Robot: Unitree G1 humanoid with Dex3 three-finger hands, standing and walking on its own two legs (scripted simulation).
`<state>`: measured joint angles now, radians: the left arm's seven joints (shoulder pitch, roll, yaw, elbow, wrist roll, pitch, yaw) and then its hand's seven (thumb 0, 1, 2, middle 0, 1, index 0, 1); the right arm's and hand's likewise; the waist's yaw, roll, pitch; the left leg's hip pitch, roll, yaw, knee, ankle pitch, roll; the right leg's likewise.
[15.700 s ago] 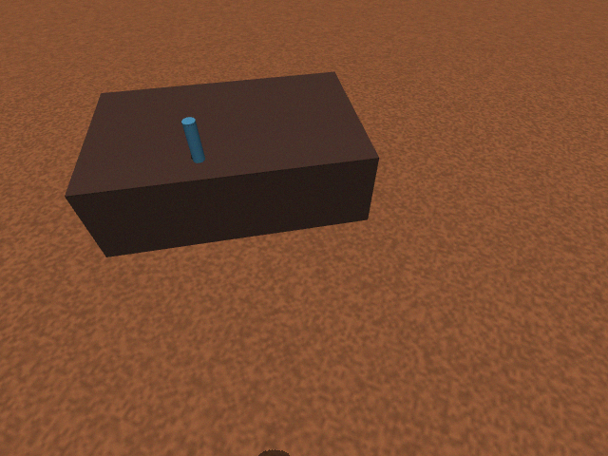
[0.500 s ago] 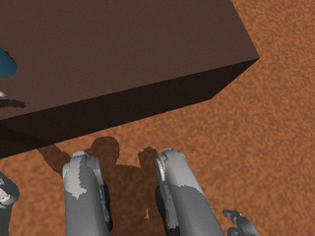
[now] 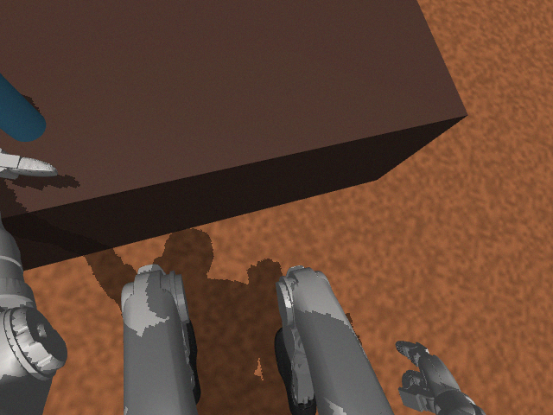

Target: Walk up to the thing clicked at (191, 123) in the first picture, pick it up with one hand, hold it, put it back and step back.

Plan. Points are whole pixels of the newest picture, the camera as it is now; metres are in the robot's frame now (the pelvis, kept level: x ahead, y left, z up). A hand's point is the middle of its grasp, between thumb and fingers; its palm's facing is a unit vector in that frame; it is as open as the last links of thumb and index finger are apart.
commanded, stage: close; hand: left
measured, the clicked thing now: out of the picture +0.51 +0.34 +0.00
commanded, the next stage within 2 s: settle in 0.80 s
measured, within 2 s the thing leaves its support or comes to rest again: leaves its support in 1.18 s
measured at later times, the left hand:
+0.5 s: hand out of the picture +0.47 +0.33 +0.01, palm faces +0.40 -0.92 +0.00, open 12.5 cm
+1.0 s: hand out of the picture +0.47 +0.33 +0.00, palm faces +0.39 -0.92 +0.00, open 6.4 cm
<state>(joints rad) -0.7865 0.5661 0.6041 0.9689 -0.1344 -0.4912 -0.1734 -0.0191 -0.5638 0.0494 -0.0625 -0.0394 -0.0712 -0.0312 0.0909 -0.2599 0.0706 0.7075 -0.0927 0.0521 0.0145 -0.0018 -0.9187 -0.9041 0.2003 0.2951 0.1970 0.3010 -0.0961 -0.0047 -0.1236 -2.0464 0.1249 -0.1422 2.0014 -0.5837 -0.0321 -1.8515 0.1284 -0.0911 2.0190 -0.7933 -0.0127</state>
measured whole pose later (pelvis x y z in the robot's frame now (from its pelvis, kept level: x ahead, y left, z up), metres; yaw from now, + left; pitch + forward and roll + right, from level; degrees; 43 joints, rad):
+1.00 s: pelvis -0.01 +0.00 -0.01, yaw +0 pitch +34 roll -7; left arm -0.81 0.58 0.59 1.00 -0.13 -0.50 -0.17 0.01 0.07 0.98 -0.91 -1.02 -0.95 -1.05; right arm 0.12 -0.25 0.08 0.70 -0.08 0.06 0.02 0.00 -0.91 -0.90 0.20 0.29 0.20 0.30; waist -0.10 -0.01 -0.12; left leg -2.07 0.13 -0.14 2.03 -0.57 -0.03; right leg -1.88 0.13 -0.09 2.05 -0.78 -0.01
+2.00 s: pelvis +0.02 +0.01 +0.09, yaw +3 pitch +34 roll -7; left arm -0.77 0.53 0.53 0.94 -0.12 -0.43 -0.13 0.03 0.05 1.04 -0.91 -1.08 -0.95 -1.08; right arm 0.17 -0.24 0.04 0.71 -0.05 0.05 0.00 0.00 -0.87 -0.89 0.20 0.30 0.20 0.30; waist -0.10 0.02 -0.17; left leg -1.75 0.11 -0.09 1.71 -0.56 -0.01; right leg -1.56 0.10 -0.05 1.70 -0.73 0.00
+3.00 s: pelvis +0.04 +0.02 +0.22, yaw +8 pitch +20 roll -4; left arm -0.38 0.27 0.32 0.65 -0.14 -0.40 -0.02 0.04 0.01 1.12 -0.91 -1.14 -0.95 -1.10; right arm 0.22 -0.24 0.00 0.69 0.00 0.02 -0.01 0.00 -0.89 -0.90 0.20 0.30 0.20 0.30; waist -0.05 0.03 -0.15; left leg -1.13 0.08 -0.05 1.22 -0.44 -0.01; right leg -0.95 0.06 -0.03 1.19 -0.59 0.00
